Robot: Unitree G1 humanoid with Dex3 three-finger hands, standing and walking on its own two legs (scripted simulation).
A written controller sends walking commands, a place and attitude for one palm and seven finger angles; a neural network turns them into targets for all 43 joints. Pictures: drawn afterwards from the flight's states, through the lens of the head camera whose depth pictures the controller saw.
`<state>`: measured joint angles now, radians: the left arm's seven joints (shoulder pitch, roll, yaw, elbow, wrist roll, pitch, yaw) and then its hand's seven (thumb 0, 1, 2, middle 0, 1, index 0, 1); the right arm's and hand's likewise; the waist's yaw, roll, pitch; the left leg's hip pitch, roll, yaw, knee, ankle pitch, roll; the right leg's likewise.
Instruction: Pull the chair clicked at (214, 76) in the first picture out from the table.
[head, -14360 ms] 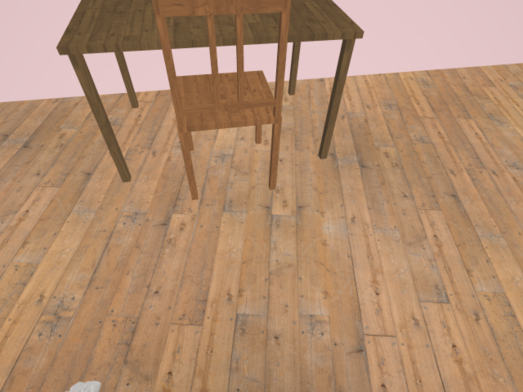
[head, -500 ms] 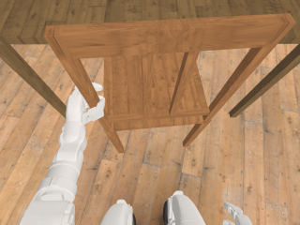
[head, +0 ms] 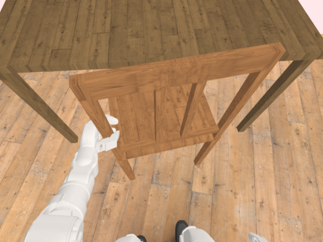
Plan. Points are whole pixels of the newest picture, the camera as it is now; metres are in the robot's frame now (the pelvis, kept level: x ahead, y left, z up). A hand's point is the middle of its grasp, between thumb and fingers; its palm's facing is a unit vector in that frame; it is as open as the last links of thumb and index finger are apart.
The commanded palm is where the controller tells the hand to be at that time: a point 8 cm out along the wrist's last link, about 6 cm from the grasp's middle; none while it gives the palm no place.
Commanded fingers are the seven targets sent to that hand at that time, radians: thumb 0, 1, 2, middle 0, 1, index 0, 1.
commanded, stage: step backward, pulling the chair out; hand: left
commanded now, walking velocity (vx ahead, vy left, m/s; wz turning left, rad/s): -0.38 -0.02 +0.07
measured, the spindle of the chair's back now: (158, 119) +0.44 +0.00 -0.06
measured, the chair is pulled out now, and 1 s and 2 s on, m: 0.04 0.14 0.18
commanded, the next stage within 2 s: none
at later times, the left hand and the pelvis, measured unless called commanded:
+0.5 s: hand (120, 168) +0.30 +0.10 -0.07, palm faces +0.05 -0.99 -0.16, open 5.8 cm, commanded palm +0.29 +0.15 -0.06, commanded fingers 0.00 0.90 0.90 -0.50 -1.45 -0.50 -1.45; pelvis -0.07 -0.02 -0.01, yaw +2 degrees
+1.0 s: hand (123, 185) +0.25 +0.09 -0.07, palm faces +0.03 -0.98 -0.17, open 5.8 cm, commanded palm +0.24 +0.14 -0.06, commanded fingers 0.00 0.90 0.90 -0.50 -1.45 -0.50 -1.45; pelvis -0.12 -0.02 -0.01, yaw +4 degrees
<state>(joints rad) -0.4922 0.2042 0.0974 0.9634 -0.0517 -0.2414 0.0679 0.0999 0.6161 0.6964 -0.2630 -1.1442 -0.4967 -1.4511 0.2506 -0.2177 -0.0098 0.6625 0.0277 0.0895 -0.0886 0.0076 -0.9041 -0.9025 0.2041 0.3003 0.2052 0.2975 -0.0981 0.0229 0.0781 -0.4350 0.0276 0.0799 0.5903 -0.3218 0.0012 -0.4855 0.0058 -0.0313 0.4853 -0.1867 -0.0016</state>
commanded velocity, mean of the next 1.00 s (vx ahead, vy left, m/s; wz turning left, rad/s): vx -0.38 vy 0.02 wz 0.04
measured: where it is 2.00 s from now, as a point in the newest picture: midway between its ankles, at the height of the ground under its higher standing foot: outside the picture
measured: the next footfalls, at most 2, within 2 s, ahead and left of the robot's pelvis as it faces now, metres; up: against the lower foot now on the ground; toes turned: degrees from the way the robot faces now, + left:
right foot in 0.72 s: -0.04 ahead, -0.14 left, +0.00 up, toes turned -4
left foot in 1.04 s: -0.12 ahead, +0.13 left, +0.00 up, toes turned +1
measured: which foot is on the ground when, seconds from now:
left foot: down 0.00-0.82, up 0.84-1.00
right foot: down 0.00-0.64, up 0.66-0.70, down 0.72-1.00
